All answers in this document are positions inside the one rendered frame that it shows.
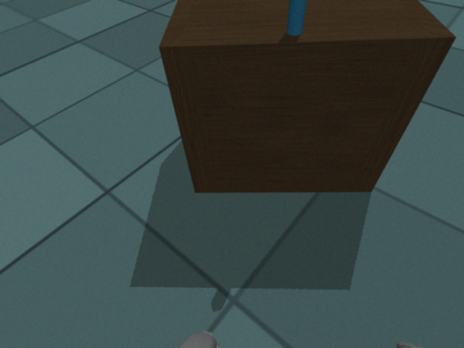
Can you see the bottle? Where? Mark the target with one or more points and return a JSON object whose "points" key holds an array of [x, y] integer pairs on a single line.
{"points": [[296, 17]]}

